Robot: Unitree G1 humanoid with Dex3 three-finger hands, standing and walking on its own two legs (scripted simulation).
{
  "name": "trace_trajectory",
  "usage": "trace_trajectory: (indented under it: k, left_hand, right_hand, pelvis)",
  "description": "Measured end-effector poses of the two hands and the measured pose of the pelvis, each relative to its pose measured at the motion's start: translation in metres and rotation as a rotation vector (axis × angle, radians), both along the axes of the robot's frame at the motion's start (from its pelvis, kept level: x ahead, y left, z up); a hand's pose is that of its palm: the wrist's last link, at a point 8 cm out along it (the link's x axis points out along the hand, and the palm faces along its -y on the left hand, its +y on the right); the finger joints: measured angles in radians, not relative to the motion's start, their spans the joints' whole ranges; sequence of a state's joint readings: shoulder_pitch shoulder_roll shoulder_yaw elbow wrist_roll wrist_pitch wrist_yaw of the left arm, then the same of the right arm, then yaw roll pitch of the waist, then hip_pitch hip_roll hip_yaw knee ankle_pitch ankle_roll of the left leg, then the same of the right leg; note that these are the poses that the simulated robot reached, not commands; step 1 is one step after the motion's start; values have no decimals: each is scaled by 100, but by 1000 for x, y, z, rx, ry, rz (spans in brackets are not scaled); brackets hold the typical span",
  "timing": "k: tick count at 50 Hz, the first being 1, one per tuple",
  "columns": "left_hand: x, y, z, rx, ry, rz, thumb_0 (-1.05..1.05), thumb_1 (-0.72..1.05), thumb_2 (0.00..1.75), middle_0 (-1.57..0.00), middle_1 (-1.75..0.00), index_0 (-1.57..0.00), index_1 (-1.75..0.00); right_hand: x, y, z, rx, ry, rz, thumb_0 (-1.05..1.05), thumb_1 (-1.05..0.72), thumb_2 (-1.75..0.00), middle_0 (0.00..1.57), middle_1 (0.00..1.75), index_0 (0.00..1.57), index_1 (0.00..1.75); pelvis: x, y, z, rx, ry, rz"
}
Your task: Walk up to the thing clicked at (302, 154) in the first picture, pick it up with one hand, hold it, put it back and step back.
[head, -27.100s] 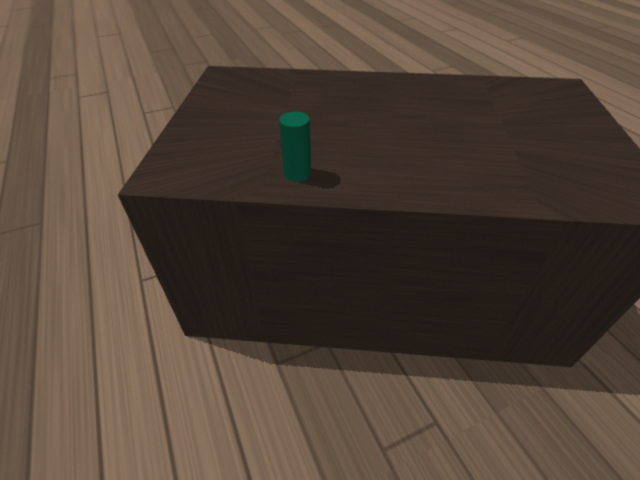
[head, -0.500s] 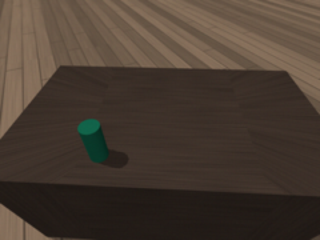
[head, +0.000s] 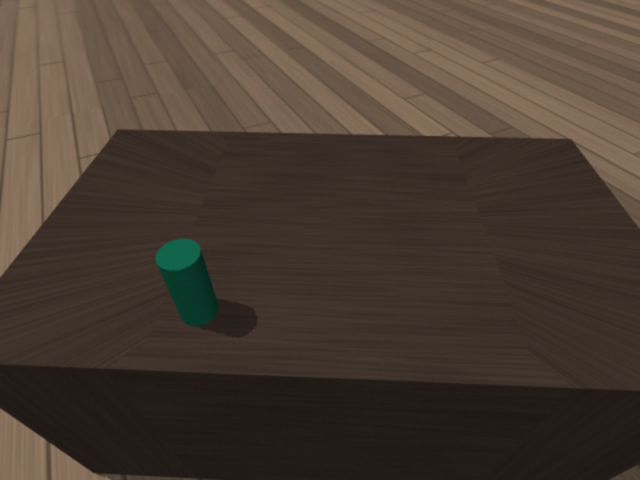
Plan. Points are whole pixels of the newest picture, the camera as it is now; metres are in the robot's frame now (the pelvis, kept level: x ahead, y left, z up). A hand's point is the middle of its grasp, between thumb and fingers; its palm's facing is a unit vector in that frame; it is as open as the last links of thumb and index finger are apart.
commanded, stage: stand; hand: left
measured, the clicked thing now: (189, 284) +0.47 +0.24 -0.06
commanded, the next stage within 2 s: step back in 1.46 s
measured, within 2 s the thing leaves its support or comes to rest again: neither
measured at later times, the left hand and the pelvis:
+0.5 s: hand out of the picture +0.07 +0.25 -0.16, palm faces -0.02 -0.94 -0.34, open 7.4 cm; pelvis +0.01 +0.00 +0.00, yaw +0 degrees
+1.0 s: hand out of the picture +0.08 +0.25 -0.16, palm faces -0.01 -0.94 -0.35, open 7.4 cm; pelvis +0.01 +0.00 +0.00, yaw +1 degrees
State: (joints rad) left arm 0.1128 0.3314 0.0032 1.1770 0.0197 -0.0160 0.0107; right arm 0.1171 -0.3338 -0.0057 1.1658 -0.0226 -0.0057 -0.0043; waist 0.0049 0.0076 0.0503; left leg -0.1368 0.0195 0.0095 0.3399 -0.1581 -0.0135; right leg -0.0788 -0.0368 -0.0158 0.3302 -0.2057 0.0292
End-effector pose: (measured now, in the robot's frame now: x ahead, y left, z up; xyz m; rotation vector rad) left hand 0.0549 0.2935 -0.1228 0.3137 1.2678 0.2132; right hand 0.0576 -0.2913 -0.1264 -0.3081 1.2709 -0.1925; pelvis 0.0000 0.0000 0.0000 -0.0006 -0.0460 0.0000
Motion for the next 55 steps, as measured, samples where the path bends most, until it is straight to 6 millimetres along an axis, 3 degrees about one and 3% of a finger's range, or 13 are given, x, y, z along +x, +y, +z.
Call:
trace_trajectory:
  k: [55]
  left_hand:
    - [18,-2,3,-1,-20,3,0,90,89,-20,-30,-20,-31]
  right_hand:
    - [24,-7,3,-5,-16,20,0,-91,-90,21,30,20,30]
  pelvis:
    - [14,-5,1,1,14,11]
